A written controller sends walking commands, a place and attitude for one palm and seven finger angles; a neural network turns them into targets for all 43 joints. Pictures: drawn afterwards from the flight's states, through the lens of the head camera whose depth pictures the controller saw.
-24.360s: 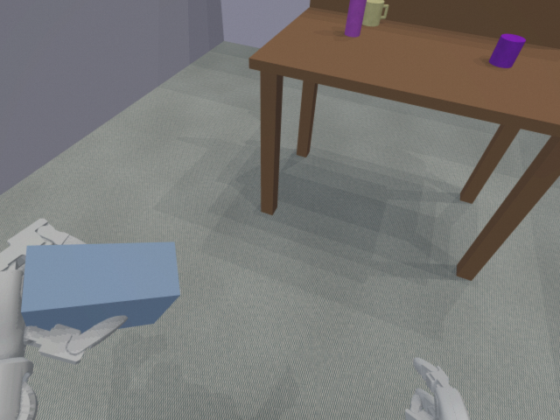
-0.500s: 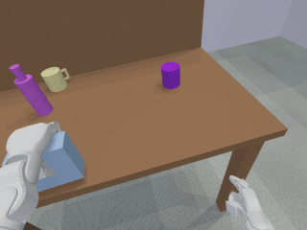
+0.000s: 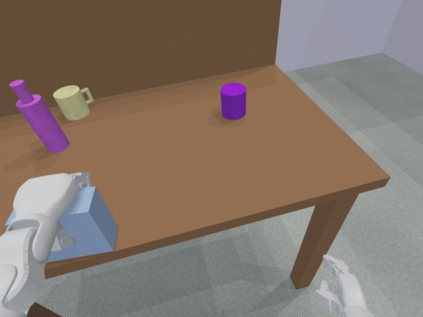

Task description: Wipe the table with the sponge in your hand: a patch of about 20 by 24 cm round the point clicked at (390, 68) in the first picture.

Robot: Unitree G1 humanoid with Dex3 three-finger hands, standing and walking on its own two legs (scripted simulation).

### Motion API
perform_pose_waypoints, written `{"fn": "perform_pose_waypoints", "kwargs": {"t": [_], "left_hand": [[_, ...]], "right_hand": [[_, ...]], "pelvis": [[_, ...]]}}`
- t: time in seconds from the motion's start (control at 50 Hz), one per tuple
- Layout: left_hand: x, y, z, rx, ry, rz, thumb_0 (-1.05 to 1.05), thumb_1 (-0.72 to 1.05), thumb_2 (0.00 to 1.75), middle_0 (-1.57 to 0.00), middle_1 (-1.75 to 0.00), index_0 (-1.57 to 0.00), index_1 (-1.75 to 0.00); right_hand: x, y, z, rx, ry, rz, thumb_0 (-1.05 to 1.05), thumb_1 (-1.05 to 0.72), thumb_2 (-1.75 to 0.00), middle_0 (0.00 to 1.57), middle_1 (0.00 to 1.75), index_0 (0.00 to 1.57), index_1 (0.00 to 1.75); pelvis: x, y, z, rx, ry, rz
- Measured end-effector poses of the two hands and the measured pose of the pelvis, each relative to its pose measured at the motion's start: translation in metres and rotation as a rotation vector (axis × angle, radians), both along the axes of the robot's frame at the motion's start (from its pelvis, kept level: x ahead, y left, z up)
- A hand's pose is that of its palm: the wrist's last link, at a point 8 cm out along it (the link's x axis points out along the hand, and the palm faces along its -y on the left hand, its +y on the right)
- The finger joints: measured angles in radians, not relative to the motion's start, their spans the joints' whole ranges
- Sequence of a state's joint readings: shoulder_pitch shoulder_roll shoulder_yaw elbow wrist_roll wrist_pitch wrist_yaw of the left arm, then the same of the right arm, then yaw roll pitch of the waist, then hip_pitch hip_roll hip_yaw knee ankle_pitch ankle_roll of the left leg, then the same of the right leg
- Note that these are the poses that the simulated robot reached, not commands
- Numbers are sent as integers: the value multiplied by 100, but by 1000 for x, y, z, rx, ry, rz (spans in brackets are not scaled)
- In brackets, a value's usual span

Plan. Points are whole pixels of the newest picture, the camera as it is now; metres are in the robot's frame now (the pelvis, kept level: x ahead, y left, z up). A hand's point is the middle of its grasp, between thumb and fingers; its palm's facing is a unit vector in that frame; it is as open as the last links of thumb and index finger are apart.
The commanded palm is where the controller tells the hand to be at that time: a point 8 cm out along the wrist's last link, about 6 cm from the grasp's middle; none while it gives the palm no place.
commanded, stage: lower the sponge onto the table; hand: left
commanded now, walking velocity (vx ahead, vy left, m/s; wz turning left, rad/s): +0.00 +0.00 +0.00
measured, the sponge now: (74, 232) +0.22 +0.32 +0.05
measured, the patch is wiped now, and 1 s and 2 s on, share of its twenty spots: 0.00 0.10 0.25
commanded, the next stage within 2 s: wipe forward along the first lane in 0.64 s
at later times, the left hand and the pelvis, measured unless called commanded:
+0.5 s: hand (63, 215) +0.23 +0.32 +0.10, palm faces +0.01 -0.04 -1.00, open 9.7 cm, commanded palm +0.21 +0.31 +0.16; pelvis +0.01 +0.01 +0.00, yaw +0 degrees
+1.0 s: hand (64, 205) +0.25 +0.33 +0.10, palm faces -0.03 -0.02 -1.00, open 9.7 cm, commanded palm +0.23 +0.33 +0.14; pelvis +0.01 +0.00 +0.00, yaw +0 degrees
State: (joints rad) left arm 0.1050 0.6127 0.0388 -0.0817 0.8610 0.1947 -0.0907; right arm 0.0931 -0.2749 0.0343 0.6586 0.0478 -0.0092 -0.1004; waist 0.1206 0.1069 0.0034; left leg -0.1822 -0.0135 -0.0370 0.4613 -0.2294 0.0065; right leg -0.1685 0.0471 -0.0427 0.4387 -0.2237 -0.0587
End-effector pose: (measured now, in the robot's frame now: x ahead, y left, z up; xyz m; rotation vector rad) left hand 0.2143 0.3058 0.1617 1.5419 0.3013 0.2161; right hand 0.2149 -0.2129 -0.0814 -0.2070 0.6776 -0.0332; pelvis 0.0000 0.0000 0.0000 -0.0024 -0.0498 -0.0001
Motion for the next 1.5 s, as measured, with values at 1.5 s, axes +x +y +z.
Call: {"fn": "perform_pose_waypoints", "kwargs": {"t": [1.5], "left_hand": [[67,41,-9,39,47,110,1,-53,110,-81,-135,-81,-136]], "right_hand": [[-82,-59,-44,-38,253,-152,1,-91,-90,21,30,20,30]], "pelvis": [[-9,-14,-11,-1,117,-1]]}}
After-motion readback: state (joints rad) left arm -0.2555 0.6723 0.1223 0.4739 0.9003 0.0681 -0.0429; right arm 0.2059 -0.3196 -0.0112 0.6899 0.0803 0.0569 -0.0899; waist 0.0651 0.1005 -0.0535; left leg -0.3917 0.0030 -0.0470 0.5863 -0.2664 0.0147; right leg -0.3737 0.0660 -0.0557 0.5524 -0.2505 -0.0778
